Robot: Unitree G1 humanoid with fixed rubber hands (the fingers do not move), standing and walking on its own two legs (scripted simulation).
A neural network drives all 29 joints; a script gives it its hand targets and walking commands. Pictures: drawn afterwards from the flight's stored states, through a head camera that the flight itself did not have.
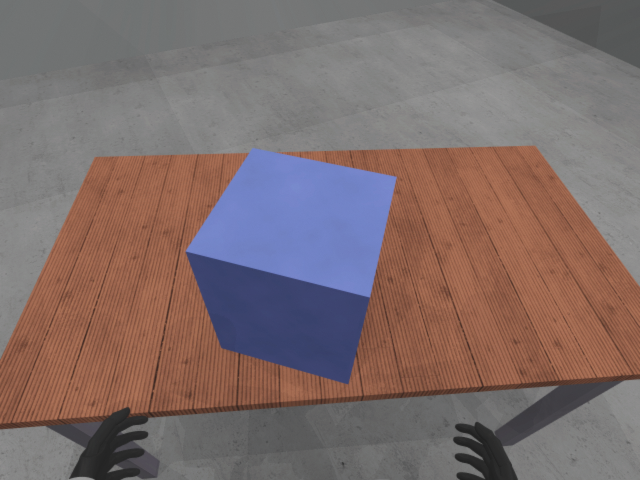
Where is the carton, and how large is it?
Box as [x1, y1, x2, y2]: [185, 148, 396, 383]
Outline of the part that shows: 252,148 185,251 221,347 348,383 369,299 396,177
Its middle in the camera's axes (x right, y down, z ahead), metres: -0.03 +0.05 +0.57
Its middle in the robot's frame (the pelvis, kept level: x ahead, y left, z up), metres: +0.41 +0.03 +0.00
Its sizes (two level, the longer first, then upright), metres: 0.210 0.200 0.250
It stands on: a table, 0.64 m high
